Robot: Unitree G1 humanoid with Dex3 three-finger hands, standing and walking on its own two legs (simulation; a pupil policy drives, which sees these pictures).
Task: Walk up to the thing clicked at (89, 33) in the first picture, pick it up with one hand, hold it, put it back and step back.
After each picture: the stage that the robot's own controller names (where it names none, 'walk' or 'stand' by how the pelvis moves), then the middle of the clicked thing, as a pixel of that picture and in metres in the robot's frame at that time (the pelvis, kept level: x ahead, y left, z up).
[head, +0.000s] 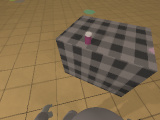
stand; (88, 38) +0.76 +0.06 +0.02
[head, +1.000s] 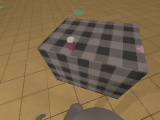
walk; (71, 43) +0.62 +0.24 +0.03
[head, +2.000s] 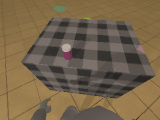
stand; (67, 52) +0.47 +0.21 +0.05
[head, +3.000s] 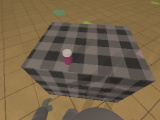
stand; (67, 57) +0.45 +0.19 +0.04
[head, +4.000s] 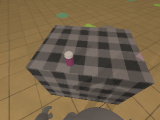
stand; (69, 59) +0.46 +0.20 +0.02
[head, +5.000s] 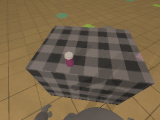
stand; (69, 59) +0.45 +0.20 +0.02
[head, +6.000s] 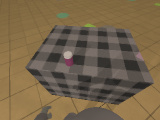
stand; (68, 59) +0.46 +0.20 +0.02
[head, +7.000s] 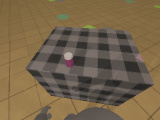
stand; (69, 60) +0.45 +0.20 +0.02
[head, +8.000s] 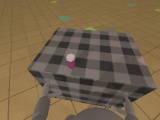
rise first; (71, 61) +0.44 +0.19 +0.02
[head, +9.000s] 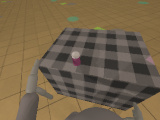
go down; (76, 58) +0.47 +0.18 +0.02
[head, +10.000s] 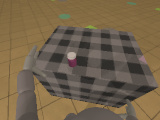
go down; (72, 59) +0.46 +0.17 +0.03
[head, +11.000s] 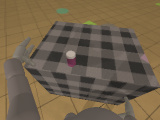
go down; (71, 59) +0.44 +0.16 +0.03
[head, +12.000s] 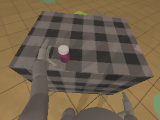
close in; (64, 54) +0.45 +0.17 +0.05
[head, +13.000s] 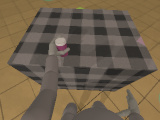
close; (62, 47) +0.48 +0.18 +0.08
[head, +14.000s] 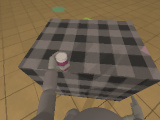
lift; (62, 62) +0.37 +0.19 +0.09
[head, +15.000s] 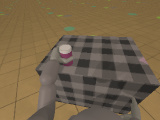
lift; (66, 55) +0.33 +0.17 +0.23
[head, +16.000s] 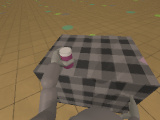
hold; (66, 58) +0.33 +0.16 +0.20
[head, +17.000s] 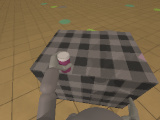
hold; (64, 62) +0.33 +0.18 +0.16
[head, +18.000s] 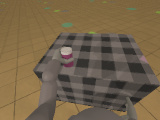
crouch; (67, 57) +0.36 +0.17 +0.18
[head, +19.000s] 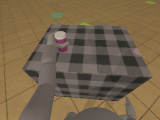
lower; (61, 42) +0.46 +0.19 +0.19
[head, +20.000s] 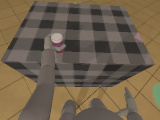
lower; (58, 43) +0.50 +0.19 +0.09
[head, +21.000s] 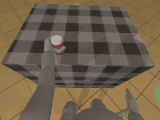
lower; (58, 45) +0.49 +0.19 +0.08
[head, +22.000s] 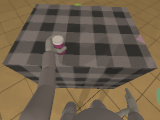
lower; (59, 45) +0.49 +0.19 +0.08
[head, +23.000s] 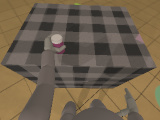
lower; (58, 44) +0.49 +0.19 +0.08
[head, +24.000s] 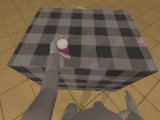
withdraw; (63, 48) +0.47 +0.17 +0.08
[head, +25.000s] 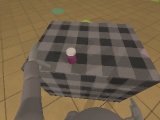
sink last; (71, 56) +0.46 +0.16 +0.06
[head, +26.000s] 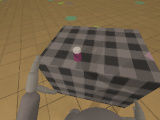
stand; (77, 54) +0.50 +0.17 +0.05
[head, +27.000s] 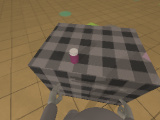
stand; (74, 56) +0.47 +0.16 +0.04
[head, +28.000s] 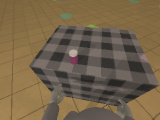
stand; (73, 57) +0.48 +0.17 +0.03
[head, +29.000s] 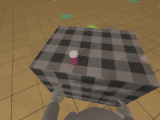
stand; (74, 58) +0.47 +0.17 +0.02
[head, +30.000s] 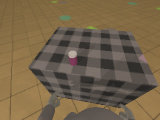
stand; (73, 58) +0.47 +0.17 +0.03
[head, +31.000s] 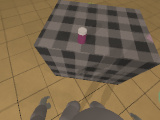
walk; (81, 36) +0.61 +0.11 +0.04
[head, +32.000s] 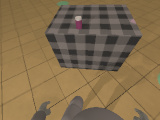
walk; (78, 22) +0.89 +0.22 +0.05
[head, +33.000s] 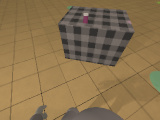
stand; (85, 18) +1.18 +0.16 +0.04
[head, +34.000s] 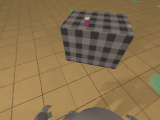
stand; (87, 22) +1.18 +0.13 +0.02
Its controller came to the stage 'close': yes
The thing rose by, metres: 0.21
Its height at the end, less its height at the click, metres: +0.00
